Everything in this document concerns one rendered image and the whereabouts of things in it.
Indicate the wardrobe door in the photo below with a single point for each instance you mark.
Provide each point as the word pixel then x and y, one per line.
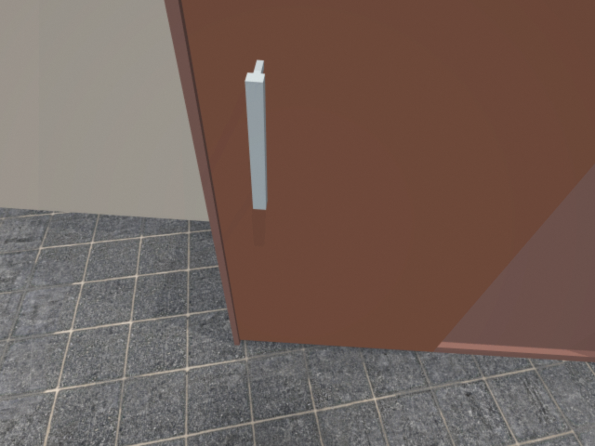
pixel 545 296
pixel 414 147

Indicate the handle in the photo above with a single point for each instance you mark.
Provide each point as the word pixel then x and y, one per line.
pixel 256 122

